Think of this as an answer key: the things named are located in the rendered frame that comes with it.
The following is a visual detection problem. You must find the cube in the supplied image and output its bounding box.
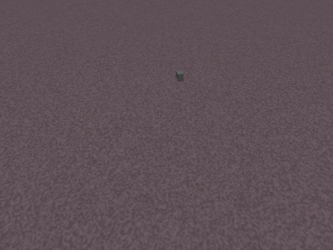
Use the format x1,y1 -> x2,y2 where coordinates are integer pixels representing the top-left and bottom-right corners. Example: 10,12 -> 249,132
176,70 -> 184,79

